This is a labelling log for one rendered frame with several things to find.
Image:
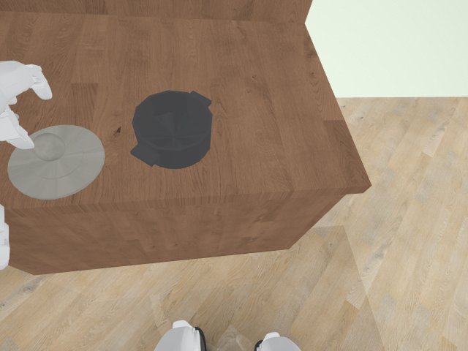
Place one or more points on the table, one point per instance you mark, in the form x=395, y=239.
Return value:
x=281, y=154

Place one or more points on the right robot shin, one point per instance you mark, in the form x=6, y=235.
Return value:
x=270, y=335

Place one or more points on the lid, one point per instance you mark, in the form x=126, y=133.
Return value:
x=80, y=164

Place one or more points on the pot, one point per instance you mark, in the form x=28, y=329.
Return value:
x=173, y=129

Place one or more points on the robot left hand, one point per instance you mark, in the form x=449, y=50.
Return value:
x=15, y=78

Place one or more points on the knob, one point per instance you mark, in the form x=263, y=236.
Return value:
x=48, y=147

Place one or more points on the left robot thigh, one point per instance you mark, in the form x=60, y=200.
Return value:
x=180, y=339

